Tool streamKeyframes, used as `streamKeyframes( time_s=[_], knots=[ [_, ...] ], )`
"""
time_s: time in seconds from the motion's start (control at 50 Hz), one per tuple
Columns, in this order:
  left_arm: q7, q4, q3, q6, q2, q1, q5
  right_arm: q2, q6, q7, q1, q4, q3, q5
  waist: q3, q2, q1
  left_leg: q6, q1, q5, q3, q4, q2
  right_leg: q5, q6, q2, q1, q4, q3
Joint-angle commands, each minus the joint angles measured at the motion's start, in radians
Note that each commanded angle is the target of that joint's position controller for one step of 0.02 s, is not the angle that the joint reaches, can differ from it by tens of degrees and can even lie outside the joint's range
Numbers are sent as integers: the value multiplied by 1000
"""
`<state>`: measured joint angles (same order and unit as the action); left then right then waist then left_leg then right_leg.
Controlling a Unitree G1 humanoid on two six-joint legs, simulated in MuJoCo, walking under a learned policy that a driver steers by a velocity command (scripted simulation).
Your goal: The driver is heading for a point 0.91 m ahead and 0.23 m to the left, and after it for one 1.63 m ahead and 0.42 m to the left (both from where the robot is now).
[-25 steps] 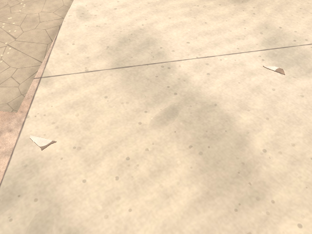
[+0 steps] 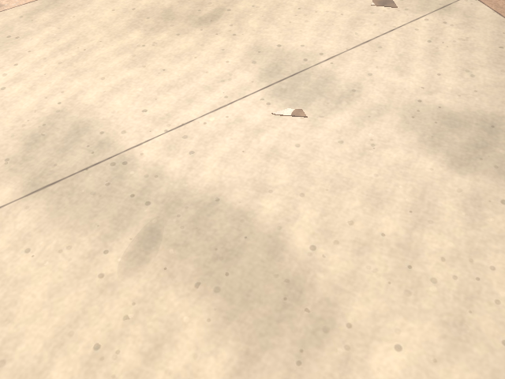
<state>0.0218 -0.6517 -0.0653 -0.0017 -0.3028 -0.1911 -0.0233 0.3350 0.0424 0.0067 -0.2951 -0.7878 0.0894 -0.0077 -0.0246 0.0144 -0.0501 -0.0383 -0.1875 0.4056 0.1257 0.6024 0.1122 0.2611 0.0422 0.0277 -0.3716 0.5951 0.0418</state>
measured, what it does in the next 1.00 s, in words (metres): walks ahead, turning left: left foot, then right foot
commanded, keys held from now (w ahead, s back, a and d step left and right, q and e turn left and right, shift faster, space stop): no key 0.20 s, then q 0.80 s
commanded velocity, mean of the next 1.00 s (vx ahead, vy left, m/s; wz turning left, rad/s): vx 0.10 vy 0.00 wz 0.20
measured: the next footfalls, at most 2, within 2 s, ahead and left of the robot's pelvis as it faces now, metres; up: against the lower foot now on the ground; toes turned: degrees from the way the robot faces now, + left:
left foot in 0.40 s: +0.32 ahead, +0.06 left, +0.00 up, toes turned -2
right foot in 0.78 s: +0.31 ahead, -0.18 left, +0.00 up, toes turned +15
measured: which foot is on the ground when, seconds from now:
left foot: up 0.00-0.38, down 0.40-0.78, up 0.80-1.00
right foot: down 0.00-0.44, up 0.46-0.76, down 0.78-1.00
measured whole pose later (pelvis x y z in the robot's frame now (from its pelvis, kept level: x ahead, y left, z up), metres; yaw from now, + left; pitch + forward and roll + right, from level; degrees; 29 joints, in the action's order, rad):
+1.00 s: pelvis +0.22 -0.08 +0.01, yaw +18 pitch +1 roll +1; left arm -0.05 -0.66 -0.05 0.00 -0.25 -0.20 0.02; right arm 0.34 -0.07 -0.02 -0.18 -0.68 0.11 -0.02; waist 0.04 0.04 0.01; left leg -0.10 -0.54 0.38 -0.07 1.11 -0.04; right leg 0.22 0.01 0.04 -0.27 0.46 0.04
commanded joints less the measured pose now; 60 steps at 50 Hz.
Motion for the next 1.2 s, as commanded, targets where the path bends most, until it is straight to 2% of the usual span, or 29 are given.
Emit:
streamKeyframes(
  time_s=[0.02,0.04,0.06,0.1,0.14,0.24,0.34,0.4,0.42,0.44,0.46,0.48,0.5,0.52,0.56,0.6,0.66,0.76,0.78,0.8,0.82,0.84,0.86,0.9,0.96,1.04,1.12,1.18,1.2],
  knots=[
    [-6,17,-75,-33,-268,-300,9,56,58,3,157,162,-10,7,-73,-260,167,12,-753,170,-155,631,-114,262,326,349,570,-390,-810],
    [-3,21,-51,-52,-194,-253,21,104,74,11,163,160,1,-19,-14,-220,137,37,-771,88,-180,644,-62,82,295,335,528,-368,-689],
    [-3,30,-36,-59,-148,-199,22,112,77,13,143,137,3,-10,5,-173,104,44,-716,5,-171,606,-26,-135,253,290,466,-324,-543],
    [-12,50,-21,-50,-115,-103,21,102,65,14,129,109,6,23,0,-114,57,28,-576,-90,-167,488,2,-510,194,217,354,-305,-354],
    [-28,45,-22,-48,-127,-81,28,62,45,17,113,90,-4,23,-25,-102,35,4,-483,-177,-135,432,-30,-748,179,179,306,-304,-253],
    [-59,-6,-20,-36,-123,-105,23,-5,33,25,215,89,-35,10,-23,-117,71,4,-340,-440,-103,65,-81,-776,103,110,279,-310,-102],
    [-56,-55,-22,-32,-124,-109,32,25,36,50,245,96,-26,4,1,-103,81,63,-303,-410,-118,-25,-93,-745,112,168,342,-259,-105],
    [-71,-49,-30,-13,-138,-67,18,83,38,51,137,83,2,17,-40,-79,16,118,-172,-416,-84,-135,-150,-872,76,132,363,-34,-74],
    [-76,-33,-28,-14,-138,-77,32,139,39,41,68,82,19,19,-110,-12,-8,169,0,-737,-198,-136,-78,-735,20,67,272,146,-38],
    [-71,-6,-16,-23,-101,-151,56,217,31,30,21,96,36,26,-230,167,27,344,287,-1054,-494,-105,145,-195,-68,-71,-4,499,-6],
    [-58,-6,-3,-22,-77,-152,55,146,18,22,7,96,14,22,-334,225,13,471,384,-972,-736,-193,256,403,-103,-161,-172,692,-113],
    [-46,-8,-14,-16,-120,-126,27,117,7,17,70,119,8,5,-268,129,14,429,282,-705,-679,-234,221,374,-93,-94,-205,752,-185],
    [-45,0,-16,-6,-120,-77,15,92,-4,9,130,136,3,-4,-164,63,28,375,165,-512,-602,-263,174,322,-90,-62,-233,736,-169],
    [-51,3,-18,7,-115,-53,21,78,-16,3,167,143,-4,-10,-75,11,45,334,28,-385,-549,-301,142,287,-91,-35,-228,649,-154],
    [-62,9,-16,23,-88,-48,34,96,-36,-6,213,156,5,3,-16,63,74,276,-147,-236,-473,-344,46,216,-98,-30,-115,438,-116],
    [-65,2,-8,16,-58,-68,36,119,-49,-16,199,161,19,12,-46,119,67,278,-166,-275,-452,-337,18,188,-112,-51,-50,321,-97],
    [-60,5,-9,4,-65,-53,30,136,-58,-27,184,167,31,0,-102,123,46,269,-145,-251,-482,-312,22,93,-118,-54,6,196,-109],
    [-42,1,-23,-20,-67,-78,25,125,-86,-33,205,183,29,-14,-88,136,72,194,-175,-127,-542,-241,-19,-42,-79,-71,137,-96,-85],
    [-44,1,-36,-23,-99,-99,30,101,-88,-35,180,181,22,-15,-82,102,76,150,-228,-58,-518,-182,-60,-48,-47,-4,209,-178,-130],
    [-52,13,-57,-17,-191,-110,54,47,-86,-32,163,194,8,-9,-69,-98,59,84,-366,82,-386,31,-161,4,49,221,267,-280,-361],
    [-48,20,-65,-14,-222,-60,86,69,-72,-30,166,217,19,-9,-28,-328,42,43,-450,192,-243,284,-242,-65,184,367,162,-357,-579],
    [-53,56,-44,-21,-158,3,89,133,-67,-29,130,191,41,-3,-22,-238,30,20,-431,154,-286,457,-187,-105,205,356,141,-345,-536],
    [-58,65,-33,-24,-114,53,71,143,-74,-30,99,162,51,-10,-12,-168,8,6,-431,95,-274,529,-183,-143,163,297,138,-315,-422],
    [-65,69,-24,-24,-89,79,39,103,-95,-37,66,137,45,-7,-3,-133,14,-33,-464,11,-253,624,-166,-231,126,233,191,-277,-290],
    [-75,54,-26,-10,-95,19,44,57,-98,-29,142,180,27,-21,-3,-161,64,-69,-480,-34,-188,543,-141,-336,148,211,266,-266,-189],
    [-75,39,-49,5,-144,-17,40,28,-98,-11,200,228,9,-17,-43,-188,102,-74,-394,11,-146,344,-93,-404,174,261,335,-247,-151],
    [-57,33,-64,7,-173,8,23,48,-107,5,186,241,14,-17,-53,-211,95,-36,-246,4,-79,163,-99,-454,173,287,293,-226,-103],
    [-51,21,-68,5,-171,36,-7,48,-114,16,112,223,24,-17,-59,-190,41,34,-90,-174,-39,-112,-126,-424,111,275,251,-130,-47],
    [-48,-3,-61,1,-140,-14,-7,75,-113,9,72,211,36,-15,-69,-127,33,70,40,-301,-78,-214,-133,-320,43,239,169,-43,8]
  ],
)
